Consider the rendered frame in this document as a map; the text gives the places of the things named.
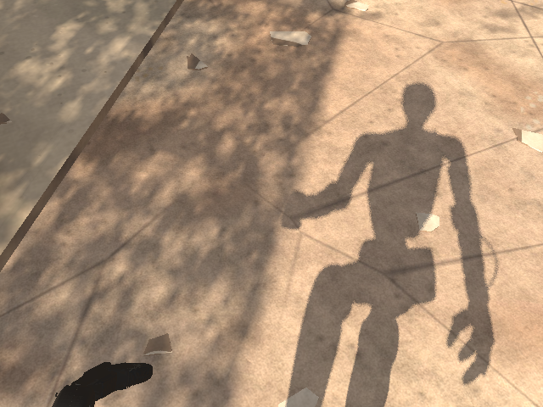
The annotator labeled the left robot hand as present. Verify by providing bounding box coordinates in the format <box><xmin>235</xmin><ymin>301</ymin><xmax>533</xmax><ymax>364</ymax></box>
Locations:
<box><xmin>52</xmin><ymin>362</ymin><xmax>153</xmax><ymax>407</ymax></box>

